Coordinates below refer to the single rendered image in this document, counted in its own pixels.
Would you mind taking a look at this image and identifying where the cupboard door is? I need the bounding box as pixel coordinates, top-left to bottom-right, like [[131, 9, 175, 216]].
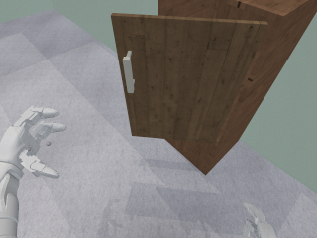
[[111, 13, 268, 144]]

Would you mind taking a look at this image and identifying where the robot left forearm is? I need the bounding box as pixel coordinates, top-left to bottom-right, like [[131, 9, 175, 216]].
[[0, 161, 24, 238]]

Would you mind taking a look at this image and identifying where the robot right hand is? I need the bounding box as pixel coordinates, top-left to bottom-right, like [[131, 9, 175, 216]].
[[240, 202, 277, 238]]

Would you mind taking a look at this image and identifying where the handle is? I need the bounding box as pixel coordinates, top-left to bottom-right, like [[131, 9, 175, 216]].
[[122, 51, 135, 93]]

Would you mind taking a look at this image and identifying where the robot left hand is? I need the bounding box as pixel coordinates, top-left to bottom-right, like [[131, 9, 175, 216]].
[[0, 105, 67, 179]]

